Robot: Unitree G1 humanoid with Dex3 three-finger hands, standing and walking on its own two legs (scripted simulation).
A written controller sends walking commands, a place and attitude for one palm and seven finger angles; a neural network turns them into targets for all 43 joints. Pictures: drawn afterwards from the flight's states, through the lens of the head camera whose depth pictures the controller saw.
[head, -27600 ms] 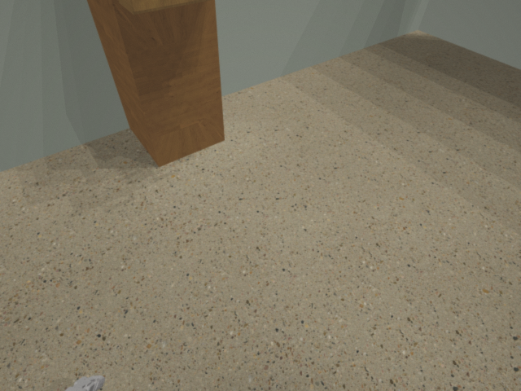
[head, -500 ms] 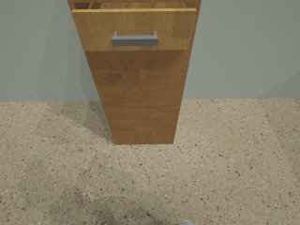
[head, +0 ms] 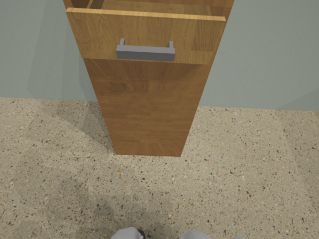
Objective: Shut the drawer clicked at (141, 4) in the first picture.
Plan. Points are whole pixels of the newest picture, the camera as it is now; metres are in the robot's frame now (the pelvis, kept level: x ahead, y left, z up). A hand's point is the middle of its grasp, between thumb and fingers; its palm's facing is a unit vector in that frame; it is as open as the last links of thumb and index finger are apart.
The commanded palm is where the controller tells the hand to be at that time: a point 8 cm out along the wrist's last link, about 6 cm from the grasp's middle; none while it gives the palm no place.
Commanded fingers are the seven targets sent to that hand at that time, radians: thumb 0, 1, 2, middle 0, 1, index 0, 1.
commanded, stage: come to a stop and stand still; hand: left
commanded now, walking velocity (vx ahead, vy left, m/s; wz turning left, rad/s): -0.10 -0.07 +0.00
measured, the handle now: (146, 48) +0.55 +0.09 +0.15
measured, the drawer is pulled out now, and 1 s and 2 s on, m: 0.06 0.06 0.06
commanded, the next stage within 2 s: look again from close up in 0.84 s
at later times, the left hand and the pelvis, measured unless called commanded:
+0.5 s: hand out of the picture +0.03 +0.14 -0.18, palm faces -0.04 -0.97 -0.22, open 7.4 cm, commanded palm none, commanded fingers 0.00 0.90 0.90 -0.20 -0.30 -0.20 -0.30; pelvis -0.05 -0.03 -0.02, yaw -2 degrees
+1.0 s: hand out of the picture -0.09 +0.13 -0.18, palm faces +0.00 -0.98 -0.19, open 7.4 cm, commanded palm none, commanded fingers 0.00 0.90 0.90 -0.20 -0.30 -0.20 -0.30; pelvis -0.06 -0.04 -0.01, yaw -2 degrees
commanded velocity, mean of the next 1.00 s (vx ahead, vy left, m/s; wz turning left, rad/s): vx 0.00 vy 0.00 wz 0.00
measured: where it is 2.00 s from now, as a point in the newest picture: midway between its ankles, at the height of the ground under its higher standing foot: outside the picture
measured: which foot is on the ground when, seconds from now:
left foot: down 0.00-1.00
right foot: up 0.00-0.18, down 0.20-1.00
